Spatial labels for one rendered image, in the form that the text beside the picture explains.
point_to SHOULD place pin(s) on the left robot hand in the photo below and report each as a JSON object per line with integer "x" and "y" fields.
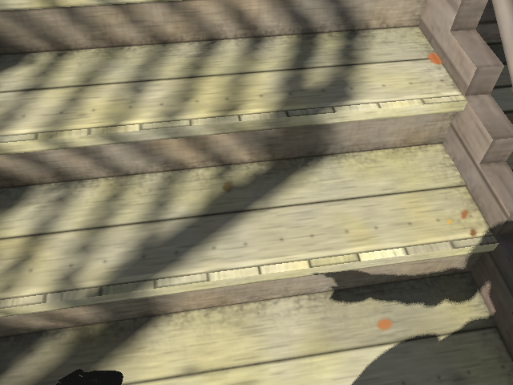
{"x": 79, "y": 377}

